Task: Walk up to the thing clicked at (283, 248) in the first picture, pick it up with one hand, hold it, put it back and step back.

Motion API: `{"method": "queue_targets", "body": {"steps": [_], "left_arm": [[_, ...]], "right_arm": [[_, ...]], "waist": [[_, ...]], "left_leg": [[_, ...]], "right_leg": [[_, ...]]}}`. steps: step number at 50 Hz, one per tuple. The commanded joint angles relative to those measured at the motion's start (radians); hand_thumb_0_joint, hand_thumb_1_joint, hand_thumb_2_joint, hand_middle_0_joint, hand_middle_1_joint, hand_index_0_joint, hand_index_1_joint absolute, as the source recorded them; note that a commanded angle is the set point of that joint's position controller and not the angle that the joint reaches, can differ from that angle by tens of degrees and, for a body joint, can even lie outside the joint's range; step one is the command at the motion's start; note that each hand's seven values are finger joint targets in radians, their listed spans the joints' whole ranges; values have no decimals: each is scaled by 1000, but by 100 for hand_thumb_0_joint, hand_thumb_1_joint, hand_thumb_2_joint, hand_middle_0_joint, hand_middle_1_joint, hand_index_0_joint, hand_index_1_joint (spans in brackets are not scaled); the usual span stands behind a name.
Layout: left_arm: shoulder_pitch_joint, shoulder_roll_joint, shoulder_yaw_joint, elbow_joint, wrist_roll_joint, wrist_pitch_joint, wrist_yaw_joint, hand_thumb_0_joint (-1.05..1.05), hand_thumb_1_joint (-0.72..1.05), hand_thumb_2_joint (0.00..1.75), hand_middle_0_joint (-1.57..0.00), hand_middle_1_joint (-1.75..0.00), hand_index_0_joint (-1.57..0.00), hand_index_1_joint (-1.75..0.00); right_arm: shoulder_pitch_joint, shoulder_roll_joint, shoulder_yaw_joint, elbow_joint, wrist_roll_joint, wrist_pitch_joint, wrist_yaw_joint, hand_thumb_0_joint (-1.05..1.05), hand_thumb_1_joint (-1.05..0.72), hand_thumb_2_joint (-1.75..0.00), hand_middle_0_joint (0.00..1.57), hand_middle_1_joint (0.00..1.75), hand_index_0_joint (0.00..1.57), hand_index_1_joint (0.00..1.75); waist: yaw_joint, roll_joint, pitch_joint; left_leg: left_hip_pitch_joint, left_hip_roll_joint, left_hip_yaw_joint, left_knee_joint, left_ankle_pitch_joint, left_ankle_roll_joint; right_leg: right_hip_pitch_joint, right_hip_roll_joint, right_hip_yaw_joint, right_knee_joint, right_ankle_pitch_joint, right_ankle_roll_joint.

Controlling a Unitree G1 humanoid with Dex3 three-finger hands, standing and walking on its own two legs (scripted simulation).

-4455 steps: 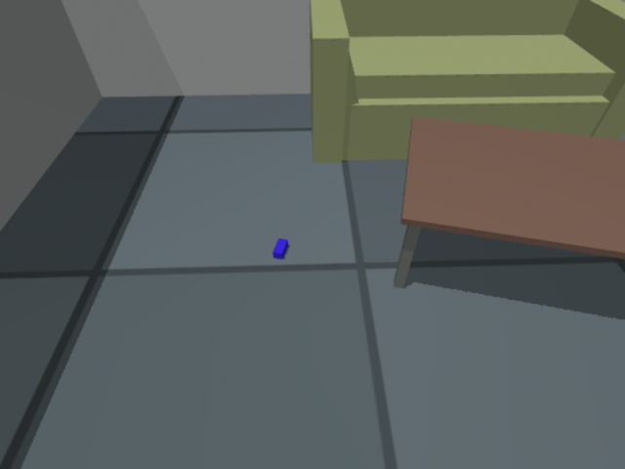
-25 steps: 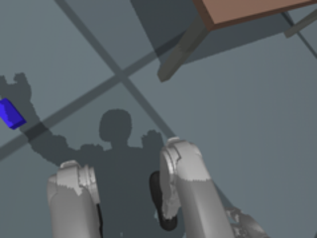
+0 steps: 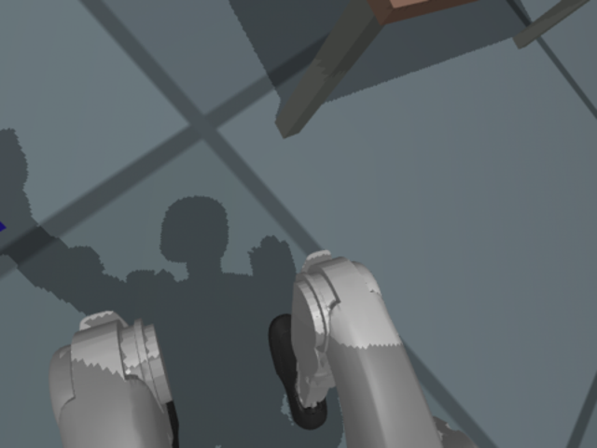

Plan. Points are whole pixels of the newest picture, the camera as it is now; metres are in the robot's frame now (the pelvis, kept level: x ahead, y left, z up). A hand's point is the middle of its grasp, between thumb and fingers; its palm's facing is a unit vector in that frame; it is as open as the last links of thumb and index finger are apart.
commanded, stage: home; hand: left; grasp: from above
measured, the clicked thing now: out of the picture +0.49 +0.35 -0.30
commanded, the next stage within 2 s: none
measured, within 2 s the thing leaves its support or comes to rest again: neither
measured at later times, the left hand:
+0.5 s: hand out of the picture +0.35 +0.31 +0.03, palm faces -0.23 -0.66 -0.71, open 8.7 cm
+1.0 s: hand out of the picture +0.26 +0.22 +0.24, palm faces +0.18 -0.95 -0.25, open 7.4 cm
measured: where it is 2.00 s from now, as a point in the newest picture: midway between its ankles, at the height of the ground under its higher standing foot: (237, 425)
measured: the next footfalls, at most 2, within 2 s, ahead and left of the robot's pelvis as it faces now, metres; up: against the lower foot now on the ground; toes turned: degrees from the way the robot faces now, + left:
none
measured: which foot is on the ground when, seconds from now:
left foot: down 0.00-1.00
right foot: down 0.00-1.00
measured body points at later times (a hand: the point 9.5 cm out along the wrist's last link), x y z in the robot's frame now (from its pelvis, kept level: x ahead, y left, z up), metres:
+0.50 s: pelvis +0.01 +0.00 +0.14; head +0.20 +0.07 +0.55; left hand +0.36 +0.34 +0.07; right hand +0.19 -0.26 +0.03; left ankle +0.07 +0.12 -0.29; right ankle +0.13 -0.13 -0.29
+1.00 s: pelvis +0.06 -0.01 +0.32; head +0.15 +0.03 +0.76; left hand +0.25 +0.27 +0.26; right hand +0.26 -0.22 +0.24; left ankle +0.07 +0.12 -0.29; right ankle +0.12 -0.13 -0.29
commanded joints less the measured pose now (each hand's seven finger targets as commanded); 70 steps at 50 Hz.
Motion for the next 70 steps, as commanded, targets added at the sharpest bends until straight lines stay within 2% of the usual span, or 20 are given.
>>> {"method": "queue_targets", "body": {"steps": [1,5,6,8,10,11,14,16,17,20,25,27,32,34,36,40,45,52,60,70], "left_arm": [[-261,297,62,-241,-84,63,13,0,-12,81,-22,-55,-20,-56],[-128,208,64,-384,-221,111,-72,0,4,70,-18,-40,-17,-41],[-98,201,82,-440,-252,118,-94,0,11,70,-18,-38,-17,-39],[-12,169,93,-581,-339,144,-141,0,18,66,-17,-33,-16,-33],[86,80,75,-653,-432,178,-188,0,28,60,-15,-25,-15,-25],[108,64,83,-707,-475,193,-207,0,34,59,-15,-22,-15,-22],[252,-14,75,-827,-587,235,-264,0,52,72,-17,-25,-17,-25],[314,-91,47,-908,-661,257,-294,0,67,77,-18,-26,-18,-26],[364,-96,62,-920,-694,268,-302,0,75,82,-19,-28,-19,-28],[444,-156,46,-1018,-781,287,-313,0,89,89,-20,-30,-20,-30],[568,-225,53,-1150,-910,332,-293,0,90,90,-20,-30,-20,-30],[641,-286,32,-1163,-952,360,-289,0,90,90,-20,-30,-20,-30],[753,-326,49,-1302,-1077,429,-265,0,90,90,-20,-30,-20,-30],[841,-396,12,-1295,-1130,463,-261,0,90,90,-20,-30,-20,-30],[877,-396,33,-1323,-1178,493,-252,0,90,90,-20,-30,-20,-30],[997,-463,14,-1388,-1248,549,-241,0,90,90,-20,-30,-20,-30],[1124,-523,24,-1444,-1317,600,-228,0,90,90,-20,-30,-20,-30],[1312,-599,5,-1554,-1371,650,-232,0,90,90,-20,-30,-20,-30],[1516,-643,-35,-1671,-1366,694,-245,0,90,90,-20,-30,-20,-30],[1519,-651,-49,-1704,-1355,700,-287,0,90,90,-20,-30,-20,-30]], "right_arm": [[208,-282,-133,-6,18,-13,-7,0,-89,-90,20,30,20,30],[229,-272,-185,-10,50,-5,-1,0,-89,-90,20,30,20,30],[243,-276,-201,-15,60,-1,-2,0,-89,-90,20,30,20,30],[235,-262,-228,-23,86,7,-6,0,-90,-90,20,30,20,30],[218,-246,-236,-23,103,13,-11,0,-90,-90,20,30,20,30],[211,-249,-240,-26,111,17,-18,0,-90,-90,20,30,20,30],[170,-221,-248,-51,128,22,-31,0,-90,-90,20,30,20,30],[140,-198,-256,-67,140,18,-37,0,-90,-90,20,30,20,30],[122,-195,-257,-73,147,15,-39,0,-90,-90,20,30,20,30],[84,-178,-263,-94,159,-1,-54,0,-90,-90,20,30,20,30],[17,-158,-269,-131,174,-38,-85,0,-90,-90,20,30,20,30],[0,-151,-268,-142,180,-54,-99,0,-90,-90,20,30,20,30],[-45,-132,-257,-174,191,-87,-133,0,-90,-90,20,30,20,30],[-57,-111,-247,-179,193,-101,-149,0,-90,-90,20,30,20,30],[-64,-100,-239,-184,194,-114,-163,0,-90,-90,20,30,20,30],[-53,-75,-222,-198,198,-142,-195,0,-90,-90,20,30,20,30],[-15,-59,-201,-197,199,-177,-240,0,-90,-90,20,30,20,30],[39,-36,-183,-223,189,-220,-293,0,-90,-90,20,30,20,30],[62,-23,-187,-250,177,-259,-319,0,-90,-90,20,30,20,30],[39,-38,-201,-250,160,-302,-319,0,-90,-90,20,30,20,30]], "waist": [[55,498,-858],[99,455,-919],[106,446,-925],[154,444,-991],[150,401,-927],[148,360,-889],[171,316,-858],[169,283,-844],[181,263,-834],[189,245,-794],[207,212,-758],[203,218,-732],[223,208,-750],[202,174,-674],[212,147,-656],[213,124,-603],[224,129,-573],[241,123,-468],[254,88,-344],[247,69,-234]], "left_leg": [[642,10,81,-346,161,-6],[693,7,92,-394,201,-5],[694,0,92,-411,206,-7],[763,2,98,-460,226,-6],[781,10,84,-496,248,-5],[765,5,74,-507,233,-2],[786,10,67,-574,198,3],[797,16,64,-629,158,9],[814,21,55,-655,144,10],[861,27,50,-728,106,9],[965,28,62,-839,53,6],[1029,31,50,-892,70,-3],[1159,27,44,-994,94,-7],[1167,23,61,-1035,95,-4],[1187,21,74,-1066,79,2],[1288,23,79,-1161,111,0],[1445,27,70,-1275,257,-9],[1603,21,86,-1431,315,-11],[1704,14,105,-1539,405,-9],[1744,20,102,-1609,351,-11]], "right_leg": [[393,33,-75,-208,141,-87],[457,29,-60,-263,161,-90],[470,23,-55,-278,163,-92],[510,23,-35,-312,176,-94],[501,23,-29,-342,188,-93],[487,20,-28,-361,178,-98],[533,21,-11,-424,153,-96],[589,20,-4,-469,143,-88],[608,20,-2,-480,140,-84],[659,17,6,-542,118,-81],[768,13,23,-668,77,-77],[790,9,27,-698,87,-77],[927,7,41,-806,100,-75],[988,9,50,-877,98,-73],[1059,10,65,-939,83,-71],[1189,14,76,-1057,108,-68],[1336,14,65,-1155,224,-68],[1523,18,56,-1331,283,-61],[1657,26,42,-1459,355,-57],[1650,29,19,-1500,289,-51]]}}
